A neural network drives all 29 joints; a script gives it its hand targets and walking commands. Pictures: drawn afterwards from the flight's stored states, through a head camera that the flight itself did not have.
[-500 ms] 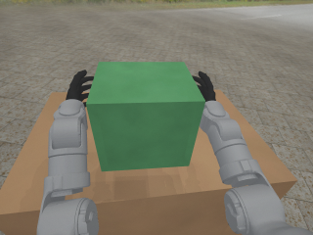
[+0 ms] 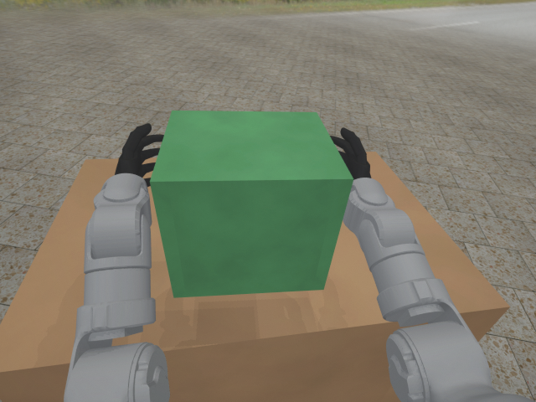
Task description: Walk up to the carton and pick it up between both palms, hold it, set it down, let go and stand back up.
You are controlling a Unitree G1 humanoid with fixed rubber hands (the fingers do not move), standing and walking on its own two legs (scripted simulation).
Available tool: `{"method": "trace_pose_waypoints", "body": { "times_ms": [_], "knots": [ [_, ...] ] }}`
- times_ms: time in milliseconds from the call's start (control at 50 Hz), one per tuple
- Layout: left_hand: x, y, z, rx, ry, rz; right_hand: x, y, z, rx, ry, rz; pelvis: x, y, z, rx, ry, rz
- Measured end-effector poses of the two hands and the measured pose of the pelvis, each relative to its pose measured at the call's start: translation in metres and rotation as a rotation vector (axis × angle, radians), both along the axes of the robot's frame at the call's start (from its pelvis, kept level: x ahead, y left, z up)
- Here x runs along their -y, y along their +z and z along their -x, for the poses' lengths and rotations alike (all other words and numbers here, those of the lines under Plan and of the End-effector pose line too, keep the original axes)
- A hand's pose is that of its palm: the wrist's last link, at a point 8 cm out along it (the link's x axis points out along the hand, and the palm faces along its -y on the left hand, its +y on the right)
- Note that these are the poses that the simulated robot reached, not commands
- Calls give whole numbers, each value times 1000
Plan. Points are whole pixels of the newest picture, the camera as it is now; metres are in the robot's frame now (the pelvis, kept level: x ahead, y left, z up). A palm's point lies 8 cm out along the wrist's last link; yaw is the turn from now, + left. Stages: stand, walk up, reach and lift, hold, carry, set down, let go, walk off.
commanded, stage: hold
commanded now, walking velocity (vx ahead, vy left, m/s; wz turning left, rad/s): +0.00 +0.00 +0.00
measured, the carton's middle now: (248, 200) +0.37 +0.00 +0.17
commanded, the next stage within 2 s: none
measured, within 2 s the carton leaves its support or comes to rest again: neither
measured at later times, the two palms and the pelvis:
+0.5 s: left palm (124, 183) +0.36 +0.17 +0.22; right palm (349, 179) +0.37 -0.14 +0.22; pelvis +0.00 +0.00 +0.00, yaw +1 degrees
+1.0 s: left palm (129, 181) +0.36 +0.17 +0.22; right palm (353, 181) +0.37 -0.15 +0.21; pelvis +0.00 +0.00 +0.00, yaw +0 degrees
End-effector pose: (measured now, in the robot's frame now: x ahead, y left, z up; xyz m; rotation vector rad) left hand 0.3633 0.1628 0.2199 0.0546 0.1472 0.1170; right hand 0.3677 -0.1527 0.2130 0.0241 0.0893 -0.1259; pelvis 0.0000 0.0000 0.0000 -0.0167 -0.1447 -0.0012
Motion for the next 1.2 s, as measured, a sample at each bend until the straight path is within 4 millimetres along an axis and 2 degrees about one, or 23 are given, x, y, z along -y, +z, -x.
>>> {"method": "trace_pose_waypoints", "body": {
  "times_ms": [160,520,780,960,1200],
  "knots": [
    [-4,2,2,21,8,3,-4,7,-2,20,9,5,2,0,-1,-4,8,2],
    [-10,-3,4,7,8,13,-10,4,1,3,7,10,0,0,0,2,12,2],
    [-2,6,-1,24,1,-20,-2,4,0,21,3,-1,-1,0,0,-8,10,4],
    [-2,-3,0,0,0,-1,-2,-1,1,-4,0,8,0,0,-1,1,6,2],
    [-11,2,2,16,18,15,-11,9,-3,12,16,12,2,0,0,-6,13,1]
  ]
}}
